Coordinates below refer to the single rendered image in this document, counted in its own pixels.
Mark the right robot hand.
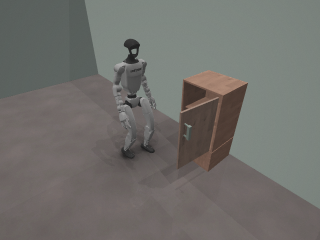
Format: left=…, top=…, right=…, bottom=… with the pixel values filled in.
left=119, top=112, right=131, bottom=130

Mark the left robot hand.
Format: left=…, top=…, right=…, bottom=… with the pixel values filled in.
left=147, top=96, right=157, bottom=110

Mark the left robot upper arm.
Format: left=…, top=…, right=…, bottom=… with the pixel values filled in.
left=138, top=59, right=147, bottom=82

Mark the robot right forearm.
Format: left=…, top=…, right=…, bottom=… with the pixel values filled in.
left=112, top=85, right=125, bottom=113

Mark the handle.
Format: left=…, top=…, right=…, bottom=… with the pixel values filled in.
left=183, top=123, right=192, bottom=141

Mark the cupboard door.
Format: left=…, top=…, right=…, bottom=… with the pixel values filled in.
left=176, top=97, right=219, bottom=169

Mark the robot left thigh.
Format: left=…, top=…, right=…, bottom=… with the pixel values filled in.
left=138, top=97, right=155, bottom=133

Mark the robot left forearm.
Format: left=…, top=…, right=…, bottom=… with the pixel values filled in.
left=141, top=79, right=152, bottom=97

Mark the right robot upper arm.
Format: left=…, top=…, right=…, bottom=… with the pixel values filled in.
left=113, top=63, right=126, bottom=92

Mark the humanoid robot torso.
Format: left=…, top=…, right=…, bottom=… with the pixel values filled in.
left=120, top=58, right=143, bottom=108

